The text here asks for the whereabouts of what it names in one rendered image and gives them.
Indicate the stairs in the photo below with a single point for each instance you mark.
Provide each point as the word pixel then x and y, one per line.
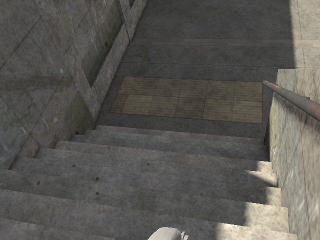
pixel 122 183

